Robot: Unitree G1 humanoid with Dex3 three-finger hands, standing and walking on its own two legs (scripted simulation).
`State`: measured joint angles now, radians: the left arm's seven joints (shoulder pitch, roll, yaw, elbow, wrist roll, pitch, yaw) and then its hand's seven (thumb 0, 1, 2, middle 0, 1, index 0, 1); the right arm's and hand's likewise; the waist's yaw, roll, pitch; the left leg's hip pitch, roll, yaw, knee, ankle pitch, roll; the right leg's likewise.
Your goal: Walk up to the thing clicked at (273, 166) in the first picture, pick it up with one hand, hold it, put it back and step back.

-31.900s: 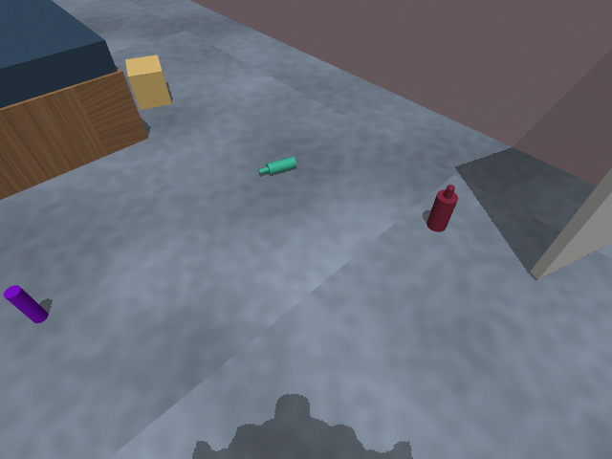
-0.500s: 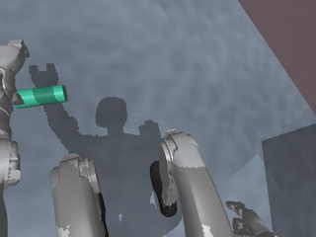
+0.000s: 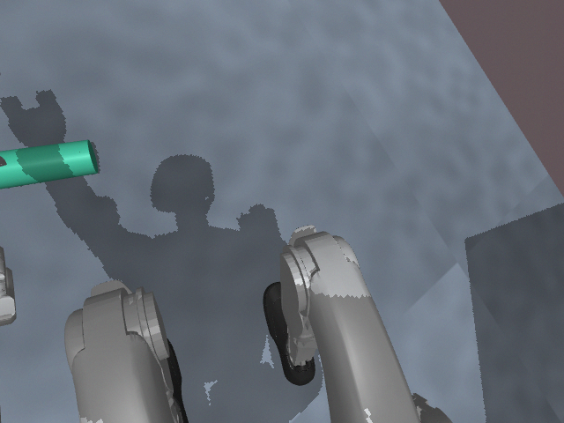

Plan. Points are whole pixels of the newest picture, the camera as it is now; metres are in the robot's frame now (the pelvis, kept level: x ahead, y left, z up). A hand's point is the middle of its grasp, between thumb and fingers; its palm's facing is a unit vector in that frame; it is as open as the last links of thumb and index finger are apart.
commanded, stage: home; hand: left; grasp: from above
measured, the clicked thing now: (28, 166) +0.54 +0.29 -0.31
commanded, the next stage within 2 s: none
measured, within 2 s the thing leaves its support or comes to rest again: neither
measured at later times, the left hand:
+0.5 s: hand out of the picture +0.35 +0.26 +0.05, palm faces -0.25 -0.69 -0.68, open 7.6 cm
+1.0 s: hand out of the picture +0.26 +0.20 +0.25, palm faces +0.16 -0.96 -0.23, open 7.4 cm
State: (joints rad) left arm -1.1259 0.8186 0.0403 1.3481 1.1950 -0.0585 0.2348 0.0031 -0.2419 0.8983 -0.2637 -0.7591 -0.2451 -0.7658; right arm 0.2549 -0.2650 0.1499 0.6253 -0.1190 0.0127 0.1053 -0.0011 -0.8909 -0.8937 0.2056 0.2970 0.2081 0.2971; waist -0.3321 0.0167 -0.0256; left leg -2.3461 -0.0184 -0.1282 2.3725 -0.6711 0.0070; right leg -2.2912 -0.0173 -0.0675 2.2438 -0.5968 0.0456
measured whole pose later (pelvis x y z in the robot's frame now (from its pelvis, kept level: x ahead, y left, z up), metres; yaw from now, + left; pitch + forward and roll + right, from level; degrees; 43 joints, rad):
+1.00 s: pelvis +0.06 +0.00 +0.33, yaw +7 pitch +17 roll -3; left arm 0.23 0.24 0.04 0.12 -0.04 0.39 0.09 0.01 0.90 0.90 -0.21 -0.30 -0.20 -0.30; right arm 0.24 -0.21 0.06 0.56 0.04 -0.13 -0.14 0.01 -0.90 -0.90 0.21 0.30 0.21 0.30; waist -0.08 0.03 -0.17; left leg -0.98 0.03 -0.07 1.22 -0.54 -0.01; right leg -0.96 -0.01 -0.06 1.14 -0.48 0.02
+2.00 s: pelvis +0.09 +0.00 +0.38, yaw +8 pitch +10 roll -3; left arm 0.50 0.23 0.03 -0.12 -0.06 0.45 0.02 0.01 0.90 0.90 -0.20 -0.30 -0.20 -0.30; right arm 0.29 -0.22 0.04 0.55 0.00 -0.24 -0.18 0.01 -0.90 -0.90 0.21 0.30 0.21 0.30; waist -0.04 0.04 -0.16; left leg -0.67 0.02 -0.06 1.01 -0.51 0.00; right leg -0.65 -0.01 -0.05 0.93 -0.45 0.02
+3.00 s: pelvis +0.09 +0.01 +0.37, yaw +8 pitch +10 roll -3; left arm 0.51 0.24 0.02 -0.14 -0.06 0.46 0.02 0.01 0.90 0.90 -0.20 -0.30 -0.20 -0.30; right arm 0.29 -0.22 0.03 0.54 0.01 -0.24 -0.18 0.01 -0.90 -0.90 0.21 0.30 0.21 0.30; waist -0.04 0.04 -0.17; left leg -0.68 0.02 -0.06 1.02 -0.52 0.00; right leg -0.65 -0.01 -0.05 0.94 -0.46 0.02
